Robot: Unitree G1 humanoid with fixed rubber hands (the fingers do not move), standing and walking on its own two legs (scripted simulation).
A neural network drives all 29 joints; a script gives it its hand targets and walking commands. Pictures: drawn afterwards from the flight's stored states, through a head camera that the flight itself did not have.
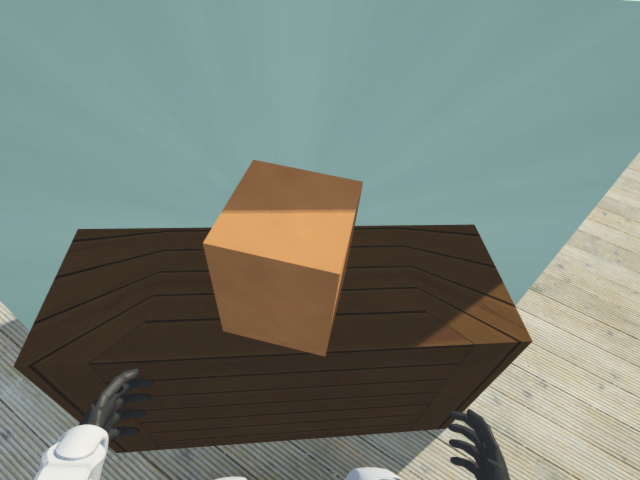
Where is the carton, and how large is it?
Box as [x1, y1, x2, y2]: [203, 160, 362, 356]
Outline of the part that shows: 253,160 203,242 222,328 224,331 324,356 345,272 362,182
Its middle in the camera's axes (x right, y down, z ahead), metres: -0.06 +0.04 +0.70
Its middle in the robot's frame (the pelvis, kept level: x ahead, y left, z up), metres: +0.49 +0.04 -0.07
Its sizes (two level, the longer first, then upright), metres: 0.210 0.200 0.250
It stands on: a pedestal, 0.55 m high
